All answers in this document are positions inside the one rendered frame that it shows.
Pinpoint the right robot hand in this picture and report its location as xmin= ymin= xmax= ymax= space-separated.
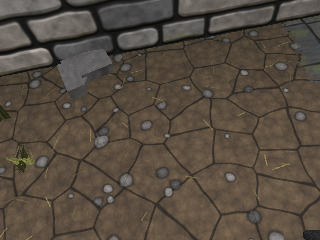
xmin=303 ymin=230 xmax=320 ymax=240

